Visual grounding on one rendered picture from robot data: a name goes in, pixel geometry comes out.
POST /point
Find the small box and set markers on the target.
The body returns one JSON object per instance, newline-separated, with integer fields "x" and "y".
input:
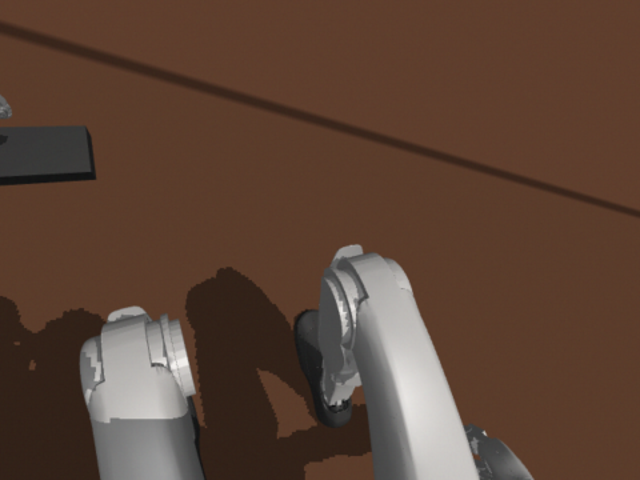
{"x": 45, "y": 154}

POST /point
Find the left robot foot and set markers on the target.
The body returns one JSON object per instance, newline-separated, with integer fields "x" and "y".
{"x": 196, "y": 429}

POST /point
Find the right robot foot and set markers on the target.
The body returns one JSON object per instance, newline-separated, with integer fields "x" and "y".
{"x": 310, "y": 359}

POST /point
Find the right robot hand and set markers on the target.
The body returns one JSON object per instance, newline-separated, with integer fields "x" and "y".
{"x": 498, "y": 462}

